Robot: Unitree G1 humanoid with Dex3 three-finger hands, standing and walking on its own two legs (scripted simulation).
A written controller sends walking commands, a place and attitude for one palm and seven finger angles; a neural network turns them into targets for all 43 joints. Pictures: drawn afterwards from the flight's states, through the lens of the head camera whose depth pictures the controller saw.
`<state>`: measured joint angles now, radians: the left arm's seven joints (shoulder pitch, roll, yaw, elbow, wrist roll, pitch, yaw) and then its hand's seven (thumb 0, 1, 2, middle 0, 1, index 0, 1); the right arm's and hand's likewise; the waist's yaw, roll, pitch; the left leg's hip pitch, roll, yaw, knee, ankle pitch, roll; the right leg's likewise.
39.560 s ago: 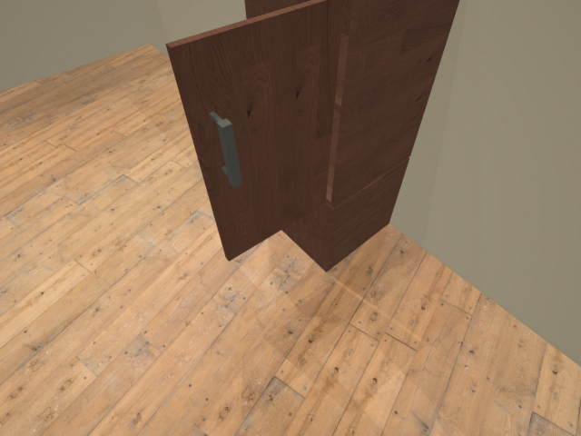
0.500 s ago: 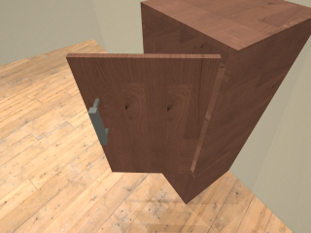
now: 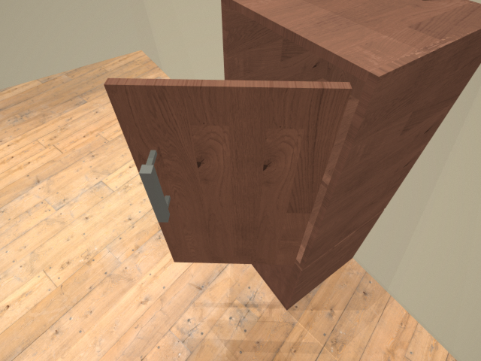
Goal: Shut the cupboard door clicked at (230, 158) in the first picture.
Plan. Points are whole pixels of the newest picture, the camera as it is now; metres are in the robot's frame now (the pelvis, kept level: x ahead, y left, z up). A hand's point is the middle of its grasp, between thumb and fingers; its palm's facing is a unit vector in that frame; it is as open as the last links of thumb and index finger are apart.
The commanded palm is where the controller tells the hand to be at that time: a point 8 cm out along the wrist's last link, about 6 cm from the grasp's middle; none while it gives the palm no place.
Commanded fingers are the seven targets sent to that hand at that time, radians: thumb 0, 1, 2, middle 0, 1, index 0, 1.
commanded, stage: look again from close up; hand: left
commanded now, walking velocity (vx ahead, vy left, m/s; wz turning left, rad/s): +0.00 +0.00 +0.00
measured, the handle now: (158, 187) +0.40 +0.19 +0.04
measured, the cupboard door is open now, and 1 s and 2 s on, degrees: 53 53 53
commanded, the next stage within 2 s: come to a stop and stand still in 0.18 s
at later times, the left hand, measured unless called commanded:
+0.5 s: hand out of the picture -0.02 +0.17 -0.18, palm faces +0.03 -0.98 -0.18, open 7.4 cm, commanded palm none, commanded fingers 0.00 0.90 0.90 -0.20 -0.30 -0.20 -0.30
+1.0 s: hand out of the picture -0.06 +0.17 -0.18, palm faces +0.04 -0.99 -0.14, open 7.4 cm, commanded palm none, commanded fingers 0.00 0.90 0.90 -0.20 -0.30 -0.20 -0.30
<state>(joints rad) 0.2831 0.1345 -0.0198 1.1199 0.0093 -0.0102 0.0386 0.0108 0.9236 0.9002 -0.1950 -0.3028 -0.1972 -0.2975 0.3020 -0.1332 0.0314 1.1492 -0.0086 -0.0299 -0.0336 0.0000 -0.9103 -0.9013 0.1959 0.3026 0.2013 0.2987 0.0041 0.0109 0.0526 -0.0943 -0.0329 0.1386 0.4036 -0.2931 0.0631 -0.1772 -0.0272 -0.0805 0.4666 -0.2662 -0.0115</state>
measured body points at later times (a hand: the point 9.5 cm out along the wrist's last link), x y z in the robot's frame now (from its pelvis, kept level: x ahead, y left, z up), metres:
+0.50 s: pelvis -0.01 +0.00 -0.01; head +0.00 +0.01 +0.44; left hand -0.02 +0.22 -0.17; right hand +0.00 -0.22 -0.16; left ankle -0.04 +0.07 -0.74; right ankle -0.01 -0.11 -0.74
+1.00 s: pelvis -0.03 +0.02 +0.00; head -0.03 +0.02 +0.45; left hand -0.06 +0.22 -0.16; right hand -0.05 -0.19 -0.16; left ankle -0.04 +0.07 -0.74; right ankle -0.01 -0.11 -0.74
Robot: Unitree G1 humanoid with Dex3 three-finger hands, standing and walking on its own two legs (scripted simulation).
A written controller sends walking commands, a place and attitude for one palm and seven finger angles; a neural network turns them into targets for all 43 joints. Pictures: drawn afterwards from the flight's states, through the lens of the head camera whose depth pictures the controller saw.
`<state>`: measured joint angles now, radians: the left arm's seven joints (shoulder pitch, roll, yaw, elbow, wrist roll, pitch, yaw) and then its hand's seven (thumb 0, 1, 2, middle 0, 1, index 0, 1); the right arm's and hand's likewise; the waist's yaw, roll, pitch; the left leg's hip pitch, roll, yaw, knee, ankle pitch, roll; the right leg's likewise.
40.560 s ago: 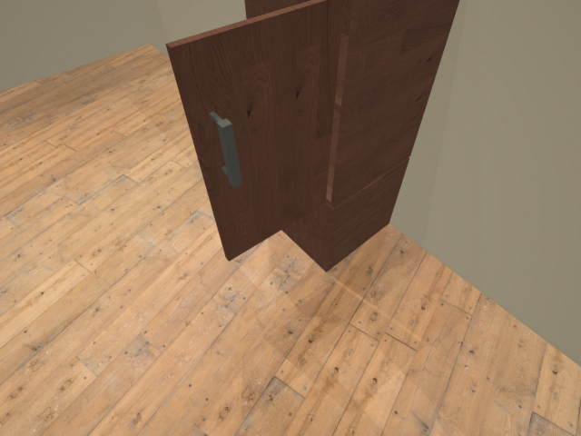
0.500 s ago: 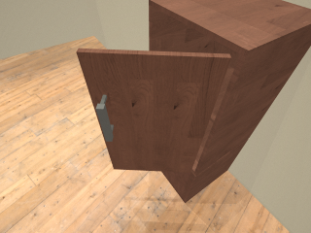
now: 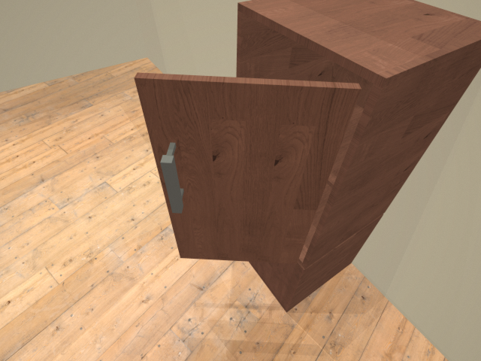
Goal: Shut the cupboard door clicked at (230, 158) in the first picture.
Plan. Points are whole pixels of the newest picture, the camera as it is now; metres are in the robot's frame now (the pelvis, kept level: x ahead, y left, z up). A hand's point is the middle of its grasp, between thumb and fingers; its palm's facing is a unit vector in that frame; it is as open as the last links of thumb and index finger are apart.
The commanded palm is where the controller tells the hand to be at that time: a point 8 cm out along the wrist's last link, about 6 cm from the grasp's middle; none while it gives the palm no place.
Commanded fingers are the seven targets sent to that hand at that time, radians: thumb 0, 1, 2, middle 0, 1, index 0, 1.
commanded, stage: come to a stop and stand still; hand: left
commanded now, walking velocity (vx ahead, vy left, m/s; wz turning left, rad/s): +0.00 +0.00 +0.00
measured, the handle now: (175, 179) +0.44 +0.17 +0.04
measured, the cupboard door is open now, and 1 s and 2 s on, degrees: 53 53 53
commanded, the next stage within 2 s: look again from close up in 0.20 s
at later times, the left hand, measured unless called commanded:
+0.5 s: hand out of the picture -0.01 +0.15 -0.18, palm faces +0.02 -0.99 -0.13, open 7.4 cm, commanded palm none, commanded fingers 0.00 0.90 0.90 -0.20 -0.30 -0.20 -0.30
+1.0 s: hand out of the picture +0.08 +0.21 -0.12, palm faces +0.17 -0.95 -0.24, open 7.2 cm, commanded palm +0.11 +0.22 -0.07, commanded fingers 0.00 0.90 0.90 -0.31 -0.42 -0.31 -0.42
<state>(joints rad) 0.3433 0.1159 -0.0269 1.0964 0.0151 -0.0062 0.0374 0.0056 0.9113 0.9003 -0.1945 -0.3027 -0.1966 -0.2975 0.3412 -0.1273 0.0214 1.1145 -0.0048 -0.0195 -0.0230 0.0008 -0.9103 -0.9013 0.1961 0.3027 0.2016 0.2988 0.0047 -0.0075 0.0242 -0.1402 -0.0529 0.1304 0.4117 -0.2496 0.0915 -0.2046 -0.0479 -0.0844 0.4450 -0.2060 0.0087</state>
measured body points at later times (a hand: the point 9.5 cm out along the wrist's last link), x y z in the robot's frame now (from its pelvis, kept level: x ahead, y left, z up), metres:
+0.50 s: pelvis +0.01 +0.01 +0.00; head +0.01 +0.02 +0.45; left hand -0.01 +0.20 -0.17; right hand -0.01 -0.20 -0.16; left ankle -0.01 +0.05 -0.74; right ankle +0.02 -0.13 -0.74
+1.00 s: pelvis +0.01 +0.01 +0.00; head +0.01 +0.02 +0.45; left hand +0.07 +0.25 -0.10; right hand +0.02 -0.21 -0.14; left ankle -0.01 +0.05 -0.74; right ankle +0.01 -0.12 -0.72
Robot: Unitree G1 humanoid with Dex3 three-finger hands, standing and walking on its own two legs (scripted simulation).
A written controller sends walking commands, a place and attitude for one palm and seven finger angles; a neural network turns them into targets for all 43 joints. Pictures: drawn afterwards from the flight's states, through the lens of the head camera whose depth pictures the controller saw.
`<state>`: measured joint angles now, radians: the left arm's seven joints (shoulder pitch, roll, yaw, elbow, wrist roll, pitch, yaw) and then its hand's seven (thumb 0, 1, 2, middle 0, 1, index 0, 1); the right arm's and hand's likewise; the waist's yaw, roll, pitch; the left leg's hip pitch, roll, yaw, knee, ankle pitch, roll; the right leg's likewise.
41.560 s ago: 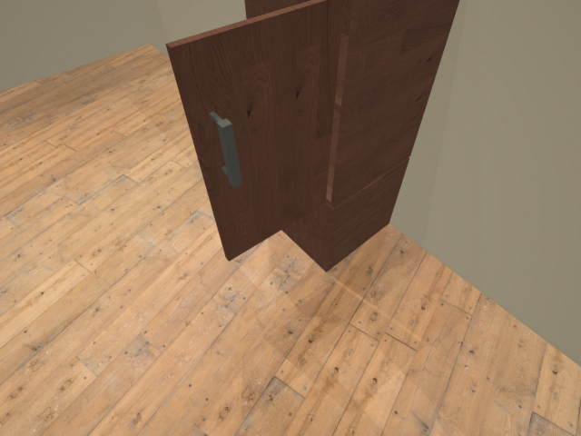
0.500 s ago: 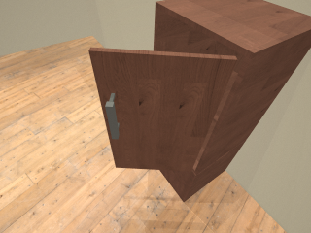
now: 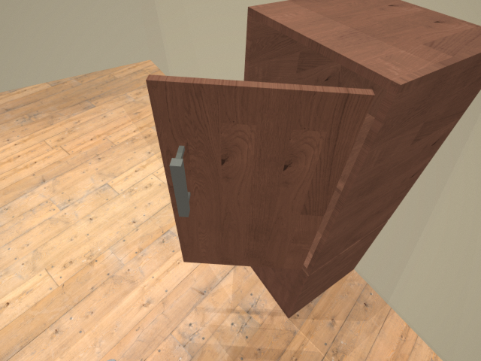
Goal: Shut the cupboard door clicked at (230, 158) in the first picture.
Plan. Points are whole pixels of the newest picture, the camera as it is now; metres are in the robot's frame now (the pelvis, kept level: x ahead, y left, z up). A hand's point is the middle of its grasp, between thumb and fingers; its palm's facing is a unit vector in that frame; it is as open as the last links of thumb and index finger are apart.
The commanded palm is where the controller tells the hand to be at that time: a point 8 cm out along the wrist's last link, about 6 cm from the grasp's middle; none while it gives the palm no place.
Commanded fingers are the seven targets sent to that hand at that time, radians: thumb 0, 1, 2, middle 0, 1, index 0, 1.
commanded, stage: raise the hand and make a fist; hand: left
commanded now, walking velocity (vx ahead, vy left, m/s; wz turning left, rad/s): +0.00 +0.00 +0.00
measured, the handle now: (182, 182) +0.44 +0.13 +0.04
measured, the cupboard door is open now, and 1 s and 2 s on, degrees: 53 53 53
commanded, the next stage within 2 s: bring the fist close to the handle in 1.80 s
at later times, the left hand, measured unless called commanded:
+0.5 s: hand (145, 353) +0.15 +0.15 -0.02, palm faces +0.05 -1.00 -0.04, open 5.2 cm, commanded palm +0.14 +0.20 -0.02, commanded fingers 0.00 0.90 0.90 -0.77 -0.92 -0.77 -0.92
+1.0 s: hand (140, 315) +0.19 +0.16 +0.01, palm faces -0.02 -1.00 -0.04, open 3.3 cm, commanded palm +0.17 +0.22 +0.02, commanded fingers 0.00 0.90 0.90 -1.23 -1.42 -1.23 -1.42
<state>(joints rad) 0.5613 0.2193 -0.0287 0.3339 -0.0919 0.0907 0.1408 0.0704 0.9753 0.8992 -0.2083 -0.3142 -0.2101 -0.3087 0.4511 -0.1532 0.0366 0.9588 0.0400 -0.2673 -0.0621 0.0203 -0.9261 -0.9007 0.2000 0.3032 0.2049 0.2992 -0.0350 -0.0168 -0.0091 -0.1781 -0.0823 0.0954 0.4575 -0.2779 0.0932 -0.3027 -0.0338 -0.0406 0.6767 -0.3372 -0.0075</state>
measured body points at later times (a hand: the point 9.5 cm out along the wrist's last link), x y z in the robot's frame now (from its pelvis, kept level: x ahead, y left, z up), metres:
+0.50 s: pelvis -0.02 -0.04 -0.09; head +0.03 -0.02 +0.36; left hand +0.14 +0.20 -0.01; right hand +0.24 -0.22 -0.12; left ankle -0.02 +0.04 -0.74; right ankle +0.03 -0.12 -0.74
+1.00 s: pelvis +0.00 -0.03 -0.06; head +0.05 -0.02 +0.39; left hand +0.19 +0.22 +0.01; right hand +0.19 -0.27 -0.12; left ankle -0.02 +0.04 -0.74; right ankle +0.03 -0.12 -0.74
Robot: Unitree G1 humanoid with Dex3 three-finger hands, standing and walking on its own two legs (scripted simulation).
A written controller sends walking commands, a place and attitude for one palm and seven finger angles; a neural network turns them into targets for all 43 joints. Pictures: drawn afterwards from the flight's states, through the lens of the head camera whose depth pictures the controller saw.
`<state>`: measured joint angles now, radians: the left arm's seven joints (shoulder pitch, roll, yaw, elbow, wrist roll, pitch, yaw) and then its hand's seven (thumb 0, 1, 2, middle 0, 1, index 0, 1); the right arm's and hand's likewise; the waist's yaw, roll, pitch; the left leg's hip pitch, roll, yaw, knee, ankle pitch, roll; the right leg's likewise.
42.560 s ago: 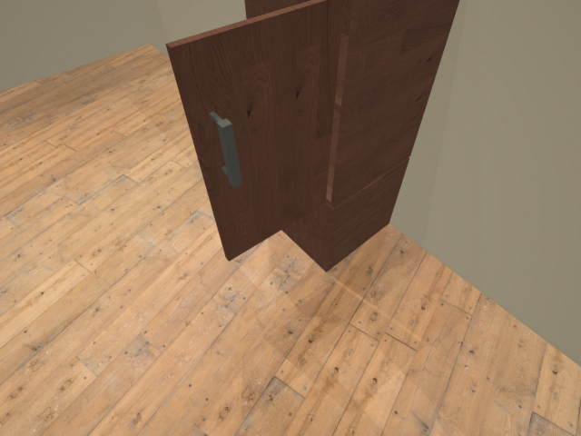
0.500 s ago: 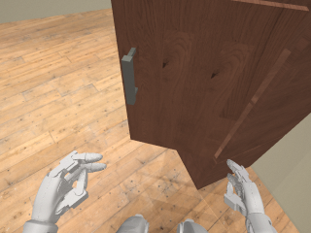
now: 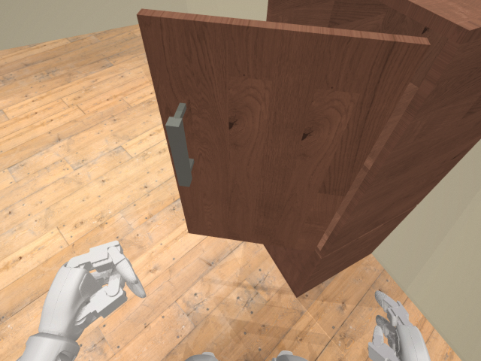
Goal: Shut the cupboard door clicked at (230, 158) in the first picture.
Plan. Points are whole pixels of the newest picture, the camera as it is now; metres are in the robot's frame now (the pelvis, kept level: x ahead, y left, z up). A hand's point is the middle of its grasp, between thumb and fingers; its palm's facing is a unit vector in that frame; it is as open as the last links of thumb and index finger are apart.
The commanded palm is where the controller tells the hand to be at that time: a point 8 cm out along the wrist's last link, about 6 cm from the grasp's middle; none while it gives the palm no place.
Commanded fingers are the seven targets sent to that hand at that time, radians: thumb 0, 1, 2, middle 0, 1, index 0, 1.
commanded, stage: raise the hand and make a fist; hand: left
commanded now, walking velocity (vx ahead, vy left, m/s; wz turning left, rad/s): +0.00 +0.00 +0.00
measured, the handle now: (183, 147) +0.44 +0.13 +0.10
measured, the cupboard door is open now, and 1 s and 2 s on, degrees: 53 53 53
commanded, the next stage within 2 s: bring the fist close to the handle in 0.80 s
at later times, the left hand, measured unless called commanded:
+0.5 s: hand (97, 263) +0.23 +0.21 +0.10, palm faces -0.06 -1.00 -0.06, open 3.1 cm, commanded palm +0.20 +0.26 +0.11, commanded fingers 0.00 0.90 0.90 -1.30 -1.50 -1.30 -1.50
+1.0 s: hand (106, 267) +0.22 +0.19 +0.10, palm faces -0.05 -1.00 -0.07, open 3.1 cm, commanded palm +0.22 +0.24 +0.11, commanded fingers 0.00 0.90 0.90 -1.30 -1.50 -1.30 -1.50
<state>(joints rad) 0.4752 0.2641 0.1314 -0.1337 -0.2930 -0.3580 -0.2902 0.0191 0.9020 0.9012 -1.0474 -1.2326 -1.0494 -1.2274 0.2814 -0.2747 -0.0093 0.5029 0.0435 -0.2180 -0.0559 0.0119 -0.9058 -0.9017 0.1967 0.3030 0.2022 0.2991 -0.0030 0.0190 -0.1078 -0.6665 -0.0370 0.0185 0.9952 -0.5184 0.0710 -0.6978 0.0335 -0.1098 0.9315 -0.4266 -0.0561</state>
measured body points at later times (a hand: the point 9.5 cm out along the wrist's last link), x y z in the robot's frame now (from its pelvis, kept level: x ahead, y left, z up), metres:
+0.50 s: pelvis +0.01 +0.02 +0.02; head +0.03 +0.02 +0.47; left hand +0.22 +0.26 +0.11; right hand +0.18 -0.21 -0.04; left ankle -0.01 +0.07 -0.68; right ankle +0.02 -0.09 -0.68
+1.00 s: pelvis +0.00 +0.01 +0.02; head +0.02 +0.01 +0.47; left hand +0.22 +0.25 +0.11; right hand +0.18 -0.22 -0.04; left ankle -0.01 +0.07 -0.68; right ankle +0.02 -0.09 -0.68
